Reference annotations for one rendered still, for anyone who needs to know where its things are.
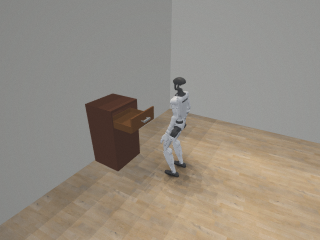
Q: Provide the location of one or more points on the robot left forearm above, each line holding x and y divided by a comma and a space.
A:
171, 126

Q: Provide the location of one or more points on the left robot upper arm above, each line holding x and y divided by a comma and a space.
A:
174, 105

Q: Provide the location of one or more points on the drawer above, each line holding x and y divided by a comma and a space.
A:
130, 120

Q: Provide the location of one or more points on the right robot upper arm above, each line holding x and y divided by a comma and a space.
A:
188, 100

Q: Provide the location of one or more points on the handle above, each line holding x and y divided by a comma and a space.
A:
144, 121

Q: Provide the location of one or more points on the robot left foot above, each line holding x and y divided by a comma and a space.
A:
169, 172

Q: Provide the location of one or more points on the robot left hand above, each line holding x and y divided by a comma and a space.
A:
165, 138

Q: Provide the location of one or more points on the robot head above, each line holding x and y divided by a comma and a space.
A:
179, 81

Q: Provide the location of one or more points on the cabinet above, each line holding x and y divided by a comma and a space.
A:
112, 147

